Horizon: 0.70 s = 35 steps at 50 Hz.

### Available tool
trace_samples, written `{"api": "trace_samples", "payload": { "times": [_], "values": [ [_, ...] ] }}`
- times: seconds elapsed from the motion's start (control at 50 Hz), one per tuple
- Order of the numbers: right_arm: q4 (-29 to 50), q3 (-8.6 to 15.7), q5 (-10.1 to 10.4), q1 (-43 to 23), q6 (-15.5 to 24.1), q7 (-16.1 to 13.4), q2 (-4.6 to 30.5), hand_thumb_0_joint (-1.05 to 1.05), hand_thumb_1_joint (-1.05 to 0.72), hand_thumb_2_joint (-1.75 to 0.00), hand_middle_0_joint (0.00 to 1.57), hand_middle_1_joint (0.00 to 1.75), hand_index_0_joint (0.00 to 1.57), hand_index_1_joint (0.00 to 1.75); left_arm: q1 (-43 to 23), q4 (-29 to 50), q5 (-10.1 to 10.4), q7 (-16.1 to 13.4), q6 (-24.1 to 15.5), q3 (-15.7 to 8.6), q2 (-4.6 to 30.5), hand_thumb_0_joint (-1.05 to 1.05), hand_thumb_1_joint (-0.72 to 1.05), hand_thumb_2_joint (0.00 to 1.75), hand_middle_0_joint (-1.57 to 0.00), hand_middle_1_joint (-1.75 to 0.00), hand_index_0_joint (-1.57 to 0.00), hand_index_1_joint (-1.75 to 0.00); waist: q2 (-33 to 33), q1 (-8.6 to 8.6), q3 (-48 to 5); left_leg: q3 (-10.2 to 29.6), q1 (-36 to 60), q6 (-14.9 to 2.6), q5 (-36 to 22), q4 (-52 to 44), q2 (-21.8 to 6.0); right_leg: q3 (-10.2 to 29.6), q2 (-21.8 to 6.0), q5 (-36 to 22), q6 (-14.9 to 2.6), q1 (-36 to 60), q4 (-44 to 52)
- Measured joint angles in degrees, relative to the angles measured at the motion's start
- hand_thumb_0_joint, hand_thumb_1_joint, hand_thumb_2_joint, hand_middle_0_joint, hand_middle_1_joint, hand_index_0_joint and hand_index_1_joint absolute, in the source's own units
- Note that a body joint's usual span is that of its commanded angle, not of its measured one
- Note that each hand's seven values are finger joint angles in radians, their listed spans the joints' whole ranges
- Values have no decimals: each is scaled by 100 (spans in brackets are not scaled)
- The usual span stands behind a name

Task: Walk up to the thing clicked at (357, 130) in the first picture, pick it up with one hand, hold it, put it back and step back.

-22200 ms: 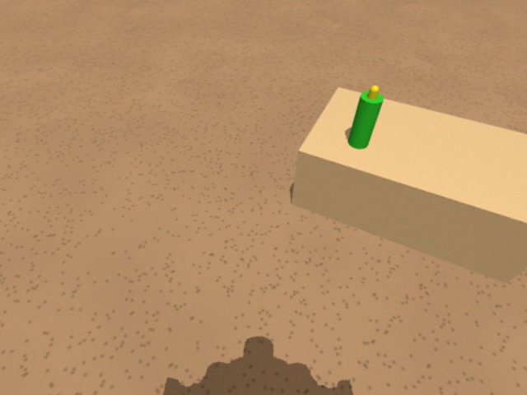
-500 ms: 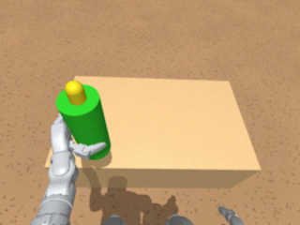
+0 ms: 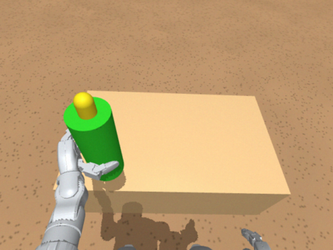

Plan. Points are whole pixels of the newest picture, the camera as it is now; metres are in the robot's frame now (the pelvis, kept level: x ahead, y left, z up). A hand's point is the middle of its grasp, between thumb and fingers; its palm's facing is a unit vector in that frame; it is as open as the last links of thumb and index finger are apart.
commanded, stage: hold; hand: left
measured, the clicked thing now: (97, 138) +0.35 +0.16 +0.08
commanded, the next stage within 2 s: none
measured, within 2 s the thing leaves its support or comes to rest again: neither
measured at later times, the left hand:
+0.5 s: hand (94, 155) +0.33 +0.17 +0.03, palm faces +0.27 -0.96 -0.05, open 12.0 cm
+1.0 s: hand (92, 155) +0.33 +0.18 +0.04, palm faces +0.27 -0.96 -0.05, open 12.0 cm
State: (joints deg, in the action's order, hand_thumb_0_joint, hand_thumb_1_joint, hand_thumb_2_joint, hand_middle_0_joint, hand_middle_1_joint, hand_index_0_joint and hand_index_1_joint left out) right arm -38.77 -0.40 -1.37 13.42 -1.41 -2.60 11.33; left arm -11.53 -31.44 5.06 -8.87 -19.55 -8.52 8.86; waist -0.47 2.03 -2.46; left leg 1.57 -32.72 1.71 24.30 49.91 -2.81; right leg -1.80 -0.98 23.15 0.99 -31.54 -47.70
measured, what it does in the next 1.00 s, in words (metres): stands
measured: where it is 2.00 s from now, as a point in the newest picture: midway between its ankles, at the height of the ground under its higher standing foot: outside the picture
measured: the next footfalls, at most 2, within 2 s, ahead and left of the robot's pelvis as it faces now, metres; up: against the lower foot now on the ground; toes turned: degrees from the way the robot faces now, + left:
none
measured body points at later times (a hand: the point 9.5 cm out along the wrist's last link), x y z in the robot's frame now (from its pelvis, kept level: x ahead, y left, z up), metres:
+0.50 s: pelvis -0.01 +0.00 +0.00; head +0.03 +0.00 +0.45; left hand +0.31 +0.22 +0.04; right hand +0.12 -0.24 -0.11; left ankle +0.01 +0.13 -0.70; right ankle +0.01 -0.13 -0.70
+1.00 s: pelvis +0.00 +0.00 +0.00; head +0.04 +0.00 +0.45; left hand +0.31 +0.23 +0.04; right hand +0.12 -0.24 -0.11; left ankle +0.01 +0.13 -0.70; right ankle +0.01 -0.13 -0.70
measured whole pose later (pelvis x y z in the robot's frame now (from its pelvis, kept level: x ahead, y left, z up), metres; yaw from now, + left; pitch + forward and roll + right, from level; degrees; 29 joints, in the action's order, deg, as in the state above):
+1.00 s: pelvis +0.00 +0.00 +0.00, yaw +0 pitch +6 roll -1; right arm -39.6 -0.2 -1.1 12.8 -0.7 -2.5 11.4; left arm -8.0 -28.2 5.3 -8.1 -19.9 -8.1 8.8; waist -0.3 1.6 -2.0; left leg 1.6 -31.2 1.8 23.5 48.6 -2.6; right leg -1.8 -1.1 22.7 0.8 -30.2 -46.9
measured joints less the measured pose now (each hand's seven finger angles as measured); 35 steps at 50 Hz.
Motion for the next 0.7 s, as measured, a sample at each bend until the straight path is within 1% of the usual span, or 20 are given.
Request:
{"api": "trace_samples", "payload": {
  "times": [0.32,0.5,0.6,0.7],
  "values": [
    [21,10,2,-35,34,24,13,1,-93,-90,20,30,20,30,277,232,-19,6,-10,69,-50,-3,-61,90,-61,-103,-64,-104,5,-34,56,-4,102,6,-61,-81,12,4,-10,-44,-8,90,52],
    [-14,-5,-3,-97,66,18,-2,1,-93,-90,20,30,20,30,238,186,-3,1,-58,37,-31,-3,-61,90,-61,-103,-64,-104,13,-29,77,-1,120,18,-105,-120,17,2,-14,-65,-21,91,52],
    [-40,-11,9,-81,72,-3,0,1,-93,-91,20,30,20,30,302,337,18,18,-39,72,-30,-3,-61,90,-61,-103,-64,-104,14,-29,78,7,145,21,-115,-146,17,-6,-13,-71,-22,119,76],
    [-55,6,23,-76,67,4,8,1,-93,-91,20,30,20,30,303,296,7,24,-64,62,-74,-3,-61,90,-61,-103,-64,-104,10,-39,69,4,163,21,-116,-164,18,-4,-13,-74,-23,136,95]
  ]
}}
